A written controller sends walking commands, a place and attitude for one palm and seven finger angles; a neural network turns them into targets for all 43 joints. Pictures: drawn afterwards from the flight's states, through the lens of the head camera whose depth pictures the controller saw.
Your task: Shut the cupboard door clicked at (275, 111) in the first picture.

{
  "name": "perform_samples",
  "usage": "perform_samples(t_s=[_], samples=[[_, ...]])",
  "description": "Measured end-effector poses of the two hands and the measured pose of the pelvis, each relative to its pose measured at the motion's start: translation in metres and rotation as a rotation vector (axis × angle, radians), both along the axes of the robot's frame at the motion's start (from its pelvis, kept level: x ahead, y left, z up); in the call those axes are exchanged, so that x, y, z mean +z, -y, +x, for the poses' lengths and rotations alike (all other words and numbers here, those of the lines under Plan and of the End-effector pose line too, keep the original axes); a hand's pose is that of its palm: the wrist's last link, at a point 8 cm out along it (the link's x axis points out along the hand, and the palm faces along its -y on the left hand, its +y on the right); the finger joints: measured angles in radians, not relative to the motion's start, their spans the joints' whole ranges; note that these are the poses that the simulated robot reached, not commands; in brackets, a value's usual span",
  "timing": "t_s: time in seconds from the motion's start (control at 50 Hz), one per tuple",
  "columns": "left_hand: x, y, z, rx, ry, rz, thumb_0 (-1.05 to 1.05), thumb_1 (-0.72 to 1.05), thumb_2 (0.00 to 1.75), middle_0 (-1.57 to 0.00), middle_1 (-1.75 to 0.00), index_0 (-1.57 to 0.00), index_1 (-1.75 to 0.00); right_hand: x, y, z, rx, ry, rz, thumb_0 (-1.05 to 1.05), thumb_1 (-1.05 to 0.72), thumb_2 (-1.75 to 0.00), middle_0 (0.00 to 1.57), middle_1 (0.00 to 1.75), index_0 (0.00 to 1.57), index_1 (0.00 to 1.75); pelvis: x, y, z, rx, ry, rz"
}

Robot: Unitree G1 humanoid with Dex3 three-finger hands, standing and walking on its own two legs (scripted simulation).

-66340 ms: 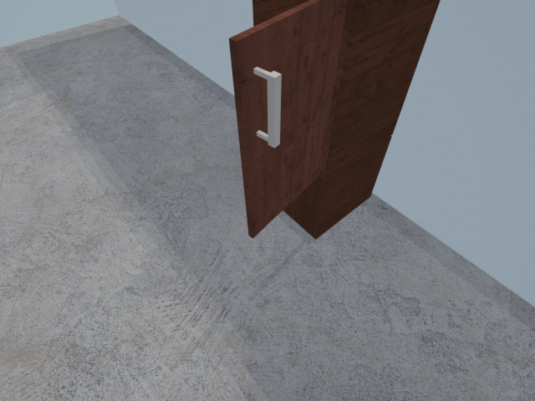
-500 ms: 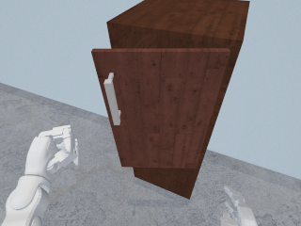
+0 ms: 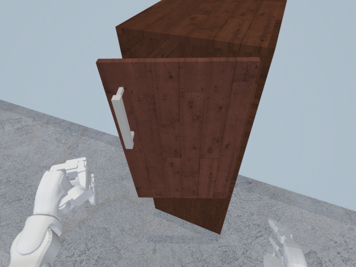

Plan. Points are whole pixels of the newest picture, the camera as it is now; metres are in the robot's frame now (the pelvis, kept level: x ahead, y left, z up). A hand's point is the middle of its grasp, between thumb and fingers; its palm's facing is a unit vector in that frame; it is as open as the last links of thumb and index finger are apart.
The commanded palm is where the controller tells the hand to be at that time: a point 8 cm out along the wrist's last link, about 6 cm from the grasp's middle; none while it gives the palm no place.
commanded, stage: bring the fist close to the handle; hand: left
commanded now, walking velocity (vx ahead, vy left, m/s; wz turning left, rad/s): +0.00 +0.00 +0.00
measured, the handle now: (125, 119) +0.43 +0.18 +0.12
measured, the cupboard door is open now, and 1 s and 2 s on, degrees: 21 21 14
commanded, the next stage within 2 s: push the door shut along its arc in 1.32 s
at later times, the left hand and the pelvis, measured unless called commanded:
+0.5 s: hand (105, 166) +0.28 +0.18 +0.12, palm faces +0.04 -1.00 -0.02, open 3.1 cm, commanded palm +0.25 +0.22 +0.13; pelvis +0.01 +0.03 +0.00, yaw -1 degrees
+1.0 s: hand (126, 147) +0.33 +0.15 +0.13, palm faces +0.05 -1.00 -0.02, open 3.1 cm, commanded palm +0.30 +0.20 +0.13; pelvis +0.00 +0.02 +0.00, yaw -1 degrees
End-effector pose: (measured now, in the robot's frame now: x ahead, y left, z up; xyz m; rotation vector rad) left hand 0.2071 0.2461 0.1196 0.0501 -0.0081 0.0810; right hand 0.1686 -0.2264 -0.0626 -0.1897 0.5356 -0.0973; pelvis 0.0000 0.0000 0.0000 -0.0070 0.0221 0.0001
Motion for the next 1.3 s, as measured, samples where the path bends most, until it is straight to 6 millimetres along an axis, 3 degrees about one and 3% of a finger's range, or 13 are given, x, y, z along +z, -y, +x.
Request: perform_samples(t_s=[0.12, 0.36, 0.66, 0.98, 1.3], samples=[[0.003, -0.005, 0.011, 0.017, 0.040, -0.004, 0.02, 0.90, 0.90, -1.30, -1.50, -1.30, -1.50, 0.000, -0.007, 0.004, 0.013, -0.003, -0.007, 0.02, -0.90, -0.90, 0.20, 0.30, 0.21, 0.30, -0.001, -0.006, 0.002, 0.005, -0.002, -0.003], [0.000, 0.009, 0.041, -0.043, 0.023, -0.027, 0.02, 0.90, 0.90, -1.30, -1.49, -1.30, -1.50, -0.002, -0.026, 0.004, 0.002, -0.027, 0.011, 0.02, -0.90, -0.90, 0.20, 0.30, 0.21, 0.30, 0.000, -0.020, 0.007, -0.006, -0.009, -0.003], [0.005, 0.028, 0.062, -0.055, 0.026, -0.028, 0.02, 0.90, 0.90, -1.30, -1.50, -1.30, -1.50, -0.007, -0.036, -0.001, 0.004, -0.083, 0.023, 0.02, -0.90, -0.90, 0.20, 0.30, 0.21, 0.30, 0.000, -0.029, 0.005, -0.011, 0.000, -0.005], [0.008, 0.046, 0.102, -0.036, 0.011, -0.029, 0.02, 0.90, 0.90, -1.30, -1.50, -1.30, -1.50, -0.014, -0.021, -0.016, -0.029, -0.156, 0.025, 0.02, -0.90, -0.90, 0.20, 0.30, 0.21, 0.30, 0.002, -0.019, 0.000, -0.020, 0.002, 0.002], [0.006, 0.045, 0.097, -0.006, 0.022, -0.017, 0.02, 0.90, 0.90, -1.30, -1.49, -1.30, -1.50, -0.013, 0.002, -0.018, -0.051, -0.169, 0.021, 0.02, -0.90, -0.90, 0.20, 0.30, 0.21, 0.30, 0.004, -0.005, 0.002, -0.024, 0.008, 0.009]])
